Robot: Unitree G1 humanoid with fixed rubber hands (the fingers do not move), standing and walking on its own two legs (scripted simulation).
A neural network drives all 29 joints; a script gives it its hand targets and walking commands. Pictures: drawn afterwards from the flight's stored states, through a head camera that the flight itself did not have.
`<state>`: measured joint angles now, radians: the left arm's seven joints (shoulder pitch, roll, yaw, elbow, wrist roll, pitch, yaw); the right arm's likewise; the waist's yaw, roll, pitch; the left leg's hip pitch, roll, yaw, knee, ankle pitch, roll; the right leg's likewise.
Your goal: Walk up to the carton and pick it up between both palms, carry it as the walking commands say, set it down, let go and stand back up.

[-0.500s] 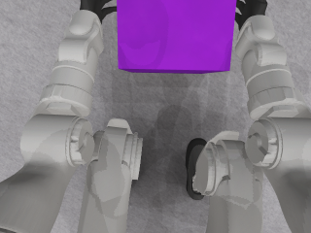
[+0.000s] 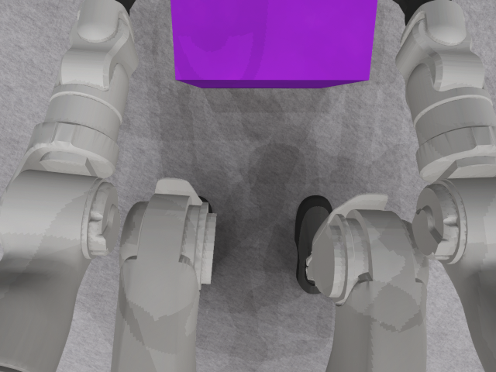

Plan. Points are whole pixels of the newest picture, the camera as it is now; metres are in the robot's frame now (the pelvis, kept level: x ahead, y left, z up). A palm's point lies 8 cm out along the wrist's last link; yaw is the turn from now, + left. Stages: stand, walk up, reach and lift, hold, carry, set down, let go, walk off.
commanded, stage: set down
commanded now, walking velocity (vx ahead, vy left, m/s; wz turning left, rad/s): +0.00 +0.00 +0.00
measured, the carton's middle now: out of the picture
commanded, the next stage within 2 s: let go in 1.64 s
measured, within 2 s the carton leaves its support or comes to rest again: neither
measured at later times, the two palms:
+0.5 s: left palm out of the picture +0.53 +0.21 -0.15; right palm out of the picture +0.55 -0.17 -0.14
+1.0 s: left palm out of the picture +0.54 +0.22 +0.02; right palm out of the picture +0.54 -0.18 +0.00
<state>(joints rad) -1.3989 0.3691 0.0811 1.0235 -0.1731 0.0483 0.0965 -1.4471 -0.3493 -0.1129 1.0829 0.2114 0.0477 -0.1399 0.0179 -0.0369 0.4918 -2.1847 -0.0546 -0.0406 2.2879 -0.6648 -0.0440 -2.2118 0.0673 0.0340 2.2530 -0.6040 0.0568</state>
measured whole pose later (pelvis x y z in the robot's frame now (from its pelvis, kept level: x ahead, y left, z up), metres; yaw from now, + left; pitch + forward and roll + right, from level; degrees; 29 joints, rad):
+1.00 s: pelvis -0.03 -0.01 +0.13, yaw +1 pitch +31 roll +1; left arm -1.41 0.50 0.17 0.64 -0.22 0.39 0.05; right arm -1.36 -0.39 -0.17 0.53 0.17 0.42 -0.17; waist 0.01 0.00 0.52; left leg -1.83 -0.04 -0.03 1.81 -0.51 -0.03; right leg -1.85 0.04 0.04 1.80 -0.48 0.03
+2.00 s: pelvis +0.01 +0.00 +0.33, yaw +2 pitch +21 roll +0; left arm -0.79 0.38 0.13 0.33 -0.08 0.35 0.00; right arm -0.75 -0.29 -0.13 0.25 0.03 0.38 -0.09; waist 0.02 0.01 0.52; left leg -1.07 -0.04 -0.06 1.02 -0.32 -0.02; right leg -1.07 0.02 0.05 1.01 -0.31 0.02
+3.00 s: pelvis +0.12 -0.02 +0.41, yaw +3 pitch -6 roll +0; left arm 0.20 0.19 0.04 0.46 0.04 0.11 -0.07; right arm 0.20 -0.20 -0.04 0.44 -0.03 0.13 0.05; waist -0.01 0.02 0.11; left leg -0.07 0.00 -0.08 0.46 -0.30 -0.03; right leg -0.08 0.03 0.03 0.47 -0.29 -0.02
